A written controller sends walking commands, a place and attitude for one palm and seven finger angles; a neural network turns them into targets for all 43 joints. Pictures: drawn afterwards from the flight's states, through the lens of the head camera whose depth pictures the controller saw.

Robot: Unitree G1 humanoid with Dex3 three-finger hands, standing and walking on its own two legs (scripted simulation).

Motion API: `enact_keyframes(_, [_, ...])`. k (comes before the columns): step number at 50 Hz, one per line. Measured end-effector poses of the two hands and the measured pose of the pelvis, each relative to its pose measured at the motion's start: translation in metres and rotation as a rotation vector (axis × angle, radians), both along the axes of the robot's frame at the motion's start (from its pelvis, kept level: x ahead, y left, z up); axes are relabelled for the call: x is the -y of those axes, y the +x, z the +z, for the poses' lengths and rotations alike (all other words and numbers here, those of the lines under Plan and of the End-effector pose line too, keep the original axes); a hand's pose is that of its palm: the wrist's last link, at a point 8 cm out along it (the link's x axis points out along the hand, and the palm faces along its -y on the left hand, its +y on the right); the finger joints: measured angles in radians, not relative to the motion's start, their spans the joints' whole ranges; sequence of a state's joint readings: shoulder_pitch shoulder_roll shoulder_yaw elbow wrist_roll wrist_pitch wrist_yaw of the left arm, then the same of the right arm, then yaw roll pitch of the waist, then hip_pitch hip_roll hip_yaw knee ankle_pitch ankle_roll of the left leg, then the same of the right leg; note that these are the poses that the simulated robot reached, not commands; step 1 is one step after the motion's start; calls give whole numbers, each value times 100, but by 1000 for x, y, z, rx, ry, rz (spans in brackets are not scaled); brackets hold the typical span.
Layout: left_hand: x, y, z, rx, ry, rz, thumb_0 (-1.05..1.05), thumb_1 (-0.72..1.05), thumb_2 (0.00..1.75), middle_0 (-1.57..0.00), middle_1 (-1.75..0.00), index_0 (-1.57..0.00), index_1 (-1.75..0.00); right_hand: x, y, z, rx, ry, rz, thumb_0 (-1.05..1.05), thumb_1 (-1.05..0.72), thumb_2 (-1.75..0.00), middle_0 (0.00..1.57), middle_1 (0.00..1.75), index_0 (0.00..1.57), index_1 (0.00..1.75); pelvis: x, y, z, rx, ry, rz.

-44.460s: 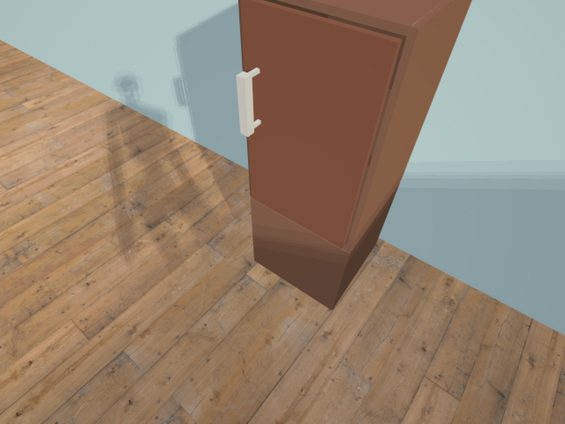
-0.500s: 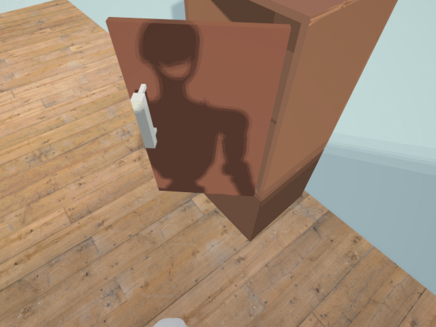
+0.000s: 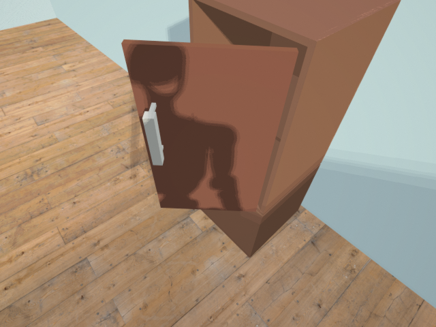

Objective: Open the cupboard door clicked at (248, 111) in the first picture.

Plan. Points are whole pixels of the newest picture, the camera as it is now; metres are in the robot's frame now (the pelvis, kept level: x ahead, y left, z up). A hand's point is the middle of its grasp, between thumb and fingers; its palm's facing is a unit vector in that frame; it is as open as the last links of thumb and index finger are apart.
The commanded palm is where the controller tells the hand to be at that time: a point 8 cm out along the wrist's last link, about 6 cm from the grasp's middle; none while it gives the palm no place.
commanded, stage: come to a stop and stand still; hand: left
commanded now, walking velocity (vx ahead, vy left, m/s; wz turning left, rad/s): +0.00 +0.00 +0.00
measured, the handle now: (155, 134) +0.53 +0.19 +0.03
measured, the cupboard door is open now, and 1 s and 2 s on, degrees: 45 45 45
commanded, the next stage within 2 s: look again from close up in 1.06 s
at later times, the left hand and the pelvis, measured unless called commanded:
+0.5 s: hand out of the picture +0.02 +0.21 -0.18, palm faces +0.02 -0.97 -0.26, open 7.4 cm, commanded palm none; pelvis -0.02 +0.01 -0.01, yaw +0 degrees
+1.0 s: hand out of the picture -0.07 +0.20 -0.18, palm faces +0.01 -0.98 -0.18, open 7.4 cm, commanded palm none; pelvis -0.05 +0.03 +0.00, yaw +0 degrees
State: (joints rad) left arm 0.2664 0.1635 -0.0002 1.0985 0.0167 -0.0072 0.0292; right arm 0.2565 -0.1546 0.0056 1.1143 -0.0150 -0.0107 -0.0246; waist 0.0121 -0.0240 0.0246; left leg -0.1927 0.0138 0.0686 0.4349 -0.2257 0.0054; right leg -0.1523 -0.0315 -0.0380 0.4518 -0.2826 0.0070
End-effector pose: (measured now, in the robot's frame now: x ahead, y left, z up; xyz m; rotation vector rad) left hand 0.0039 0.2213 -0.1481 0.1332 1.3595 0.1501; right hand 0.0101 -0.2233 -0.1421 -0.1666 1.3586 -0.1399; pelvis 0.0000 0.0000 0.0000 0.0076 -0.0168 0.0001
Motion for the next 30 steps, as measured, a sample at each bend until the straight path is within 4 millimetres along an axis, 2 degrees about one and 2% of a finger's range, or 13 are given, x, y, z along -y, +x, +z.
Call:
enact_keyframes(7, [0, -7, -1, -27, -13, 3, 1, 92, 90, -20, -30, -20, -30, -14, -22, 0, -66, 20, -12, 1, -92, -90, 20, 29, 20, 30, -3, 0, 2, -2, -2, 0])
enact_keyframes(10, [-4, -8, 0, -22, -4, -26, 1, 92, 90, -20, -30, -20, -30, -14, -23, -2, -50, 28, -13, 1, -92, -90, 20, 30, 20, 30, -5, -3, -1, -8, -6, 9])
enact_keyframes(16, [-24, -1, 2, 33, 56, -25, 1, 91, 90, -20, -30, -20, -30, -4, -5, -6, 50, -3, -25, 1, -91, -90, 20, 30, 21, 30, -10, -6, -8, -2, -14, 8])
enact_keyframes(24, [-39, 10, 5, 126, 80, -40, 1, 91, 90, -20, -30, -20, -30, 3, 24, 1, 176, -31, 8, 1, -91, -90, 20, 29, 20, 30, -14, -20, -10, 26, -15, -4])
enact_keyframes(30, [-42, 5, 6, 147, 68, -53, 1, 91, 90, -20, -30, -20, -30, 1, 29, 10, 213, -36, 33, 0, -91, -90, 20, 29, 20, 30, -18, -32, -8, 30, -16, -4])
